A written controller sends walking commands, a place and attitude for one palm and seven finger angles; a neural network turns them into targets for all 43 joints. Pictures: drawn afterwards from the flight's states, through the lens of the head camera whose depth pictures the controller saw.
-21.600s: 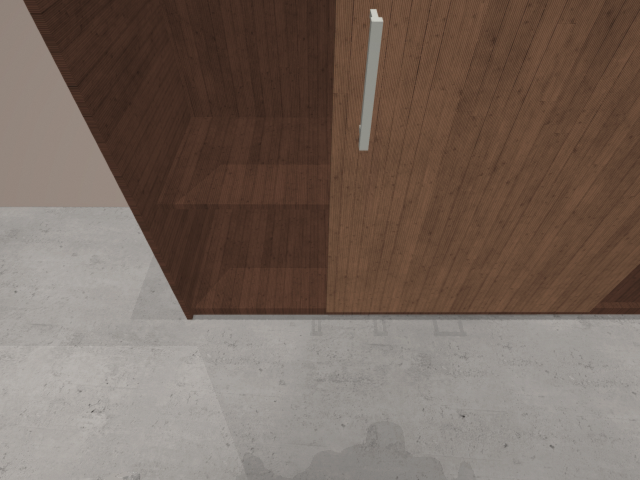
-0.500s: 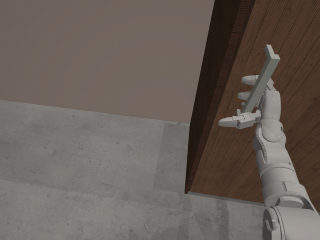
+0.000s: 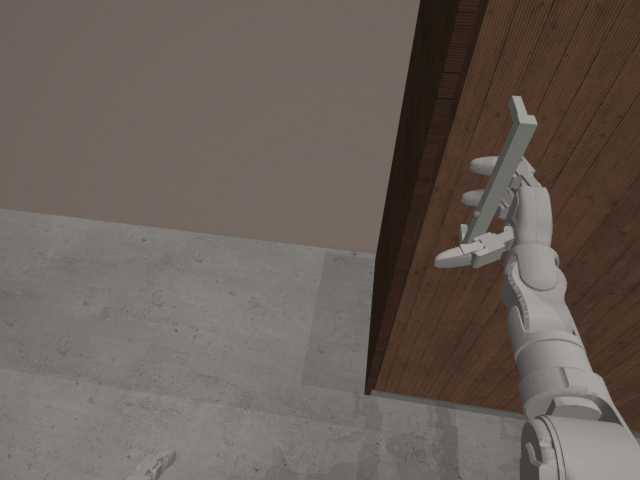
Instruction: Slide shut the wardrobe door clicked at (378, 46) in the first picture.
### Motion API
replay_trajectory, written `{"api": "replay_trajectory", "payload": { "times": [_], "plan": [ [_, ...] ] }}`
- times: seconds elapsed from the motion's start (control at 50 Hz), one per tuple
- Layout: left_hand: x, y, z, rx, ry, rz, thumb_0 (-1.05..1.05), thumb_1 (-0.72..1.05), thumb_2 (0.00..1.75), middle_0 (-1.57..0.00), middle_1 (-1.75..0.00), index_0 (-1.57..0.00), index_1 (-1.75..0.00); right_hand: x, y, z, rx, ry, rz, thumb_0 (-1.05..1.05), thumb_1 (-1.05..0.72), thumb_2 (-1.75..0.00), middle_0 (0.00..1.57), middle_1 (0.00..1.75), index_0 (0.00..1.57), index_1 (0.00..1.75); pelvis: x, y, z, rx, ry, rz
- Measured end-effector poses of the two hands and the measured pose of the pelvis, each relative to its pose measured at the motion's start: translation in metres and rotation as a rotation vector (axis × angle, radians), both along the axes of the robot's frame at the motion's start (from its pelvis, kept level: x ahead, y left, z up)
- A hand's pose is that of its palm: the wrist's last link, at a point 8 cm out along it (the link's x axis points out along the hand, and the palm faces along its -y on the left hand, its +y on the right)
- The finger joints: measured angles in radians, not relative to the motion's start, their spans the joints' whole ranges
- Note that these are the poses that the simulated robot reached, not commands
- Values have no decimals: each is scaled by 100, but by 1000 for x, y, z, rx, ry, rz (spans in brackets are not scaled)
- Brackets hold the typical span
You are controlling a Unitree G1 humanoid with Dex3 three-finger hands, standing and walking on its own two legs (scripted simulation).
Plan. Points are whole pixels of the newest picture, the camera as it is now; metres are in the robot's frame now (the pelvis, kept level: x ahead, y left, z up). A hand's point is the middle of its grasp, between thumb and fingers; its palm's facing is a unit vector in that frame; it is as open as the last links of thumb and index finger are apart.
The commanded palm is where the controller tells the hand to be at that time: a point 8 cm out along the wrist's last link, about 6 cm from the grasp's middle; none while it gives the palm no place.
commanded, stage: slip the hand off the handle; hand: right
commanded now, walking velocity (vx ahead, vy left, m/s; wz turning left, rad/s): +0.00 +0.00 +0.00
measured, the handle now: (487, 189) +0.47 -0.15 +0.14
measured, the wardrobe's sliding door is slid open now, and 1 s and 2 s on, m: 0.00 0.00 0.00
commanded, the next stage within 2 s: draw the hand back to the body in 0.96 s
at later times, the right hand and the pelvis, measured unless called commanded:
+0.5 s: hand (533, 243) +0.40 -0.20 +0.12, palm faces +0.13 +0.98 -0.12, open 14.6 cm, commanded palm +0.35 -0.24 +0.13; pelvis +0.01 +0.00 +0.00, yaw -1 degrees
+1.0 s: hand (542, 310) +0.30 -0.19 +0.12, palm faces +0.17 +0.98 -0.13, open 14.7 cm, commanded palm +0.27 -0.24 +0.13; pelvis +0.01 +0.01 +0.00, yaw -2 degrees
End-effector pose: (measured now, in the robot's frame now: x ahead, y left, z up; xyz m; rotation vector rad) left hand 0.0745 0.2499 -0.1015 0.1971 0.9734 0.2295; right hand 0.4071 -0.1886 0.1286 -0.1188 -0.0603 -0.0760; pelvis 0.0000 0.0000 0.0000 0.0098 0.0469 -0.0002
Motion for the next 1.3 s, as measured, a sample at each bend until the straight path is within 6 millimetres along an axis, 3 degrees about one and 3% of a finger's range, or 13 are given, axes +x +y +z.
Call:
{"api": "replay_trajectory", "payload": {
  "times": [0.12, 0.3, 0.36, 0.5, 0.62, 0.82, 0.94, 1.08, 1.18, 1.3],
  "plan": [
    [-5, 3, 1, 15, 11, 19, 0, 90, 90, -20, -30, -21, -30, -1, -11, -1, 3, 5, -24, -2, 55, -20, 44, 122, 39, 122, 0, 0, 1, -1, -2, 8],
    [-20, 11, -3, 24, 58, 31, 0, 90, 90, -20, -30, -21, -30, -13, -63, 1, -30, 4, -130, -2, 55, -20, 34, 119, 33, 119, 0, 1, 0, 4, 1, -3],
    [-22, 13, -5, 21, 75, 24, 0, 90, 90, -20, -30, -21, -30, -20, -71, 4, -40, -11, -110, -2, 55, -20, 31, 118, 30, 117, 1, 1, -1, 6, 4, -12],
    [-7, 13, -4, 19, 39, 5, 1, 90, 90, -20, -30, -21, -30, -37, -64, -6, -9, -3, -53, -2, 55, -20, 26, 116, 26, 116, 5, -1, -1, 7, -1, -18],
    [26, 6, 4, 13, -63, -29, 1, 90, 90, -20, -30, -20, -29, -55, -54, -14, -6, -13, -58, -2, 55, -20, 25, 116, 26, 115, 9, -1, -1, 4, -17, -10],
    [86, -12, 20, -23, -229, -114, 1, 90, 90, -20, -30, -21, -30, -101, -59, -3, -17, -30, -88, -2, 55, -20, 25, 115, 26, 115, 14, 3, 2, 1, -57, -18],
    [110, -19, 28, -24, -292, -173, 1, 90, 90, -20, -30, -21, -30, -126, -54, -6, -13, -6, -90, -2, 55, -20, 25, 115, 26, 115, 12, 8, 2, -1, -76, -35],
    [118, -19, 33, -20, -326, -197, 1, 90, 90, -20, -30, -21, -30, -142, -51, -4, -18, -9, -96, -2, 55, -20, 25, 115, 26, 115, 10, 15, 3, -4, -91, -43],
    [111, -12, 31, -8, -315, -182, 1, 90, 90, -20, -30, -21, -30, -139, -50, -2, 90, 22, -20, -2, 55, -20, 25, 115, 26, 115, 8, 19, 4, -6, -109, -46],
    [103, -2, 33, -10, -341, -146, 1, 90, 90, -20, -30, -21, -30, -144, -59, 9, 92, 31, -12, -2, 55, -20, 25, 115, 26, 115, 8, 22, 5, -8, -119, -36]
  ]
}}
